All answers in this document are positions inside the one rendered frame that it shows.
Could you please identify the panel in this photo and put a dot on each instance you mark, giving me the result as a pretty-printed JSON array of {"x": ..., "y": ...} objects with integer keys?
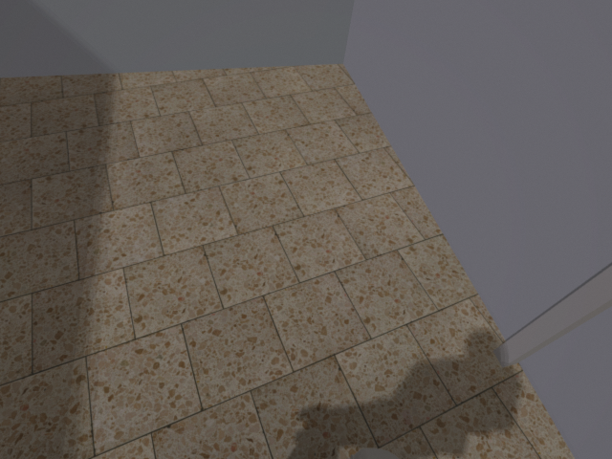
[{"x": 588, "y": 301}]

